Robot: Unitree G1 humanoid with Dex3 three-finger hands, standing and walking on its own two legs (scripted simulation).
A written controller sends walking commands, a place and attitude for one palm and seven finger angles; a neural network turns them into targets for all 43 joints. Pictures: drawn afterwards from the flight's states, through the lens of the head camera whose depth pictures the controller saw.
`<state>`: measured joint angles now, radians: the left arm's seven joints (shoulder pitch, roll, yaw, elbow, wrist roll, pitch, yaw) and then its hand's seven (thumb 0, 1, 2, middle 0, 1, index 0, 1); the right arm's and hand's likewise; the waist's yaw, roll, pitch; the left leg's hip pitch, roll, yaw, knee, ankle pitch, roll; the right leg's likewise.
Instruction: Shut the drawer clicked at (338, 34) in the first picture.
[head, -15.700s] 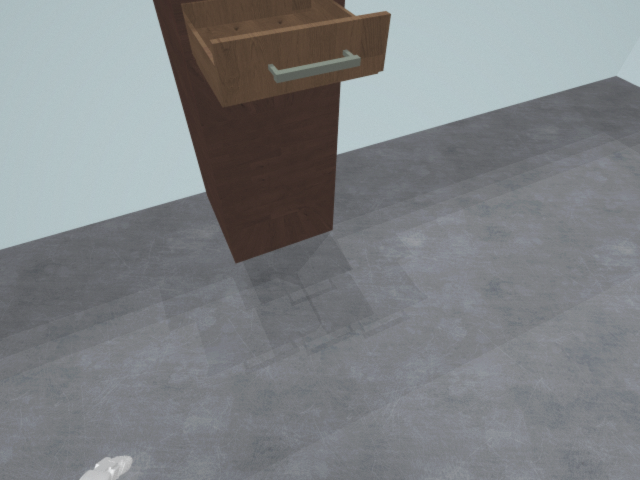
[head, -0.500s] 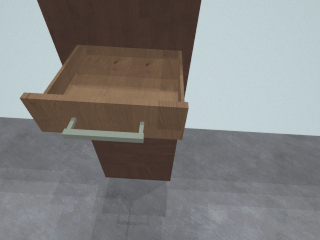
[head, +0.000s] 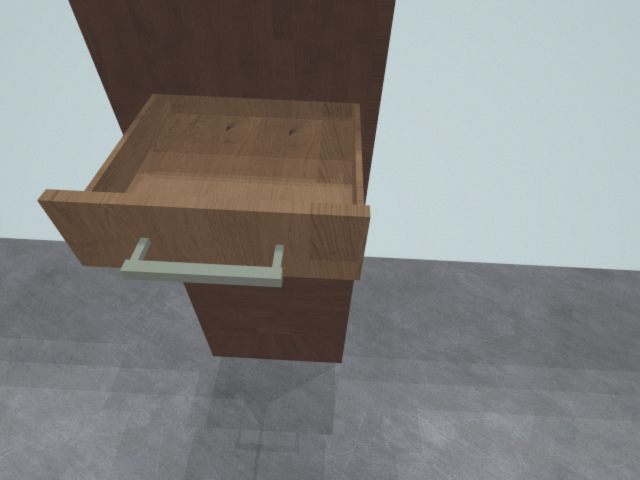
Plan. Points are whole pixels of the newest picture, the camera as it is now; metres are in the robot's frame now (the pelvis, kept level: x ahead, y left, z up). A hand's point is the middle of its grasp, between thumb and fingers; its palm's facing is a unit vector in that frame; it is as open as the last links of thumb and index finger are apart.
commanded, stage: raise the hand and make a fist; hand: left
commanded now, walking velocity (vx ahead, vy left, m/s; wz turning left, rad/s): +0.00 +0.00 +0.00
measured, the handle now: (207, 261) +0.34 +0.16 +0.10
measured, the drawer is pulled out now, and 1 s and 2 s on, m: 0.25 0.25 0.25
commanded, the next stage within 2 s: bring the fist close to the handle in 1.94 s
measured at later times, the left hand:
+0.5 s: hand out of the picture +0.13 +0.21 -0.02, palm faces +0.11 -0.99 -0.03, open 5.8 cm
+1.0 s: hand (140, 417) +0.16 +0.19 +0.09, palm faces +0.07 -1.00 -0.06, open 3.4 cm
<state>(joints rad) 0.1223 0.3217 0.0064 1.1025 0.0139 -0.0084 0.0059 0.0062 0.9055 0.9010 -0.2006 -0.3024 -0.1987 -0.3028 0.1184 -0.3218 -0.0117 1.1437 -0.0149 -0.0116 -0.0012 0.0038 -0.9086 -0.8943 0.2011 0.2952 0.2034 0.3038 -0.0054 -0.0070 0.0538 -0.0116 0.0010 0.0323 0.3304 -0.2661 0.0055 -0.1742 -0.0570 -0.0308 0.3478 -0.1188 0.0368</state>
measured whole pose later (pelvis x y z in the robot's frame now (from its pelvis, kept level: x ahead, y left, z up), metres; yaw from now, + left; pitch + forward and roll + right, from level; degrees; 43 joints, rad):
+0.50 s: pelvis -0.03 -0.03 -0.06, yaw +2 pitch +7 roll +0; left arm 0.45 0.24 0.31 0.16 -0.38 -0.50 -0.48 0.02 0.90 0.90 -0.49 -0.62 -0.49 -0.62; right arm 0.20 -0.27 -0.01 0.56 0.04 -0.33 -0.05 0.01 -0.91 -0.89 0.20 0.30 0.20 0.30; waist 0.05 -0.01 -0.04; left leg -0.56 0.02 -0.02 0.96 -0.52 -0.03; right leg -0.69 -0.05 -0.05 0.93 -0.35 0.00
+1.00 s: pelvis +0.01 +0.00 -0.04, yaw +3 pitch +3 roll -2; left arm 0.62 0.21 0.17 -0.44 -0.29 -0.18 -0.26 0.02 0.90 0.90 -0.99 -1.16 -0.98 -1.16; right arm 0.27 -0.23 0.03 0.56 0.05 -0.38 -0.04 0.01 -0.91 -0.90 0.20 0.30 0.20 0.30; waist 0.06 0.05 -0.10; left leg -0.36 0.02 -0.03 0.81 -0.51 0.00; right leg -0.47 -0.05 -0.07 0.75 -0.33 0.03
